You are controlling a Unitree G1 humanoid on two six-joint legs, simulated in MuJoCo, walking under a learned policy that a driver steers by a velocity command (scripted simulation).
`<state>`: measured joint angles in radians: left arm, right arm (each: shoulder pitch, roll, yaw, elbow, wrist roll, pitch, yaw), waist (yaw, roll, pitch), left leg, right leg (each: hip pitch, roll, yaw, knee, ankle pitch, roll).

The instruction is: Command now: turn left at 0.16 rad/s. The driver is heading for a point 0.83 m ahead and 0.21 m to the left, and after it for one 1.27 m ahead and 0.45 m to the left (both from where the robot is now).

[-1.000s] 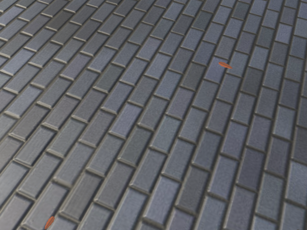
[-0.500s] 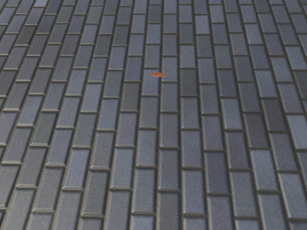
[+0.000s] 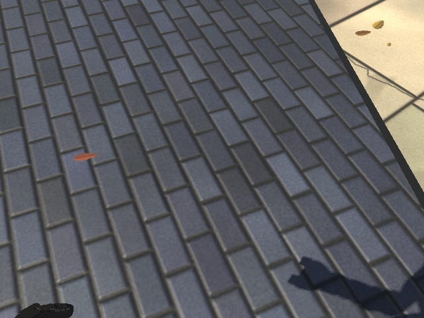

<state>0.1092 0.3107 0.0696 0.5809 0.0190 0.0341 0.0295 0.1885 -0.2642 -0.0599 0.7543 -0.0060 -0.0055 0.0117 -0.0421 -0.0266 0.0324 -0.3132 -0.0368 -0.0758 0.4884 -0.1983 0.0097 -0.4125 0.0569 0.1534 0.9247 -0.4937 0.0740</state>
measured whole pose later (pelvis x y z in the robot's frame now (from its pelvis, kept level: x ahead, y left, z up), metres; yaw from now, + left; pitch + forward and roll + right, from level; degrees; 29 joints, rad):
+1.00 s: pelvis +0.46 +0.31 -0.02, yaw +18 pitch -1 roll +2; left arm 0.20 0.27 0.05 0.73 -0.05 -0.05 -0.04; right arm 0.41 -0.23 -0.04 0.83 -0.02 -0.11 -0.01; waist -0.05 -0.02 0.02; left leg 0.24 -0.09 0.26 0.19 -0.42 0.04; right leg -0.82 -0.07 -0.03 0.84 0.17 -0.07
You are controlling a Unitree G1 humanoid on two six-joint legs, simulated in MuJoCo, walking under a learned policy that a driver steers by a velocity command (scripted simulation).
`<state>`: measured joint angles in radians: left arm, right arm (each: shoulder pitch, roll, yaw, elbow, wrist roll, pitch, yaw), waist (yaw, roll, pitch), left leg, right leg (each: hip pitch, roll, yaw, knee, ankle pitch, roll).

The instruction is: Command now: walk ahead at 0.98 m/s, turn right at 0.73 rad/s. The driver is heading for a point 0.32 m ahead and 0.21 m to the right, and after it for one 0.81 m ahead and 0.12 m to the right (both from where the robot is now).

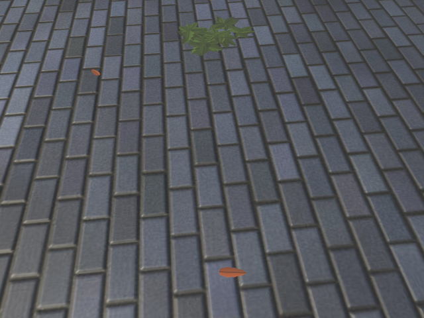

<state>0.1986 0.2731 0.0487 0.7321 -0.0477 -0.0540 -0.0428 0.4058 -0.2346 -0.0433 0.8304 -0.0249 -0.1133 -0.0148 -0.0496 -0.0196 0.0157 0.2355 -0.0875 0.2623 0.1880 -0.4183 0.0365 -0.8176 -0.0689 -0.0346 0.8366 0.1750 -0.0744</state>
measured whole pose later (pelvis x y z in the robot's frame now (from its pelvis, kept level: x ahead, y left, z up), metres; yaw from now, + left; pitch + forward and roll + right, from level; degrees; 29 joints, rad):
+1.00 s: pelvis +0.75 -0.19 +0.00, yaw -42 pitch +2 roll +2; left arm 0.02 0.25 0.00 0.60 0.03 -0.08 -0.05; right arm 0.43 -0.27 -0.02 0.86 0.01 -0.07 0.00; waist -0.08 -0.01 0.07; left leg -0.16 -0.01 -0.05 1.05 -0.57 -0.05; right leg -0.54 0.04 0.00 0.59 -0.08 -0.08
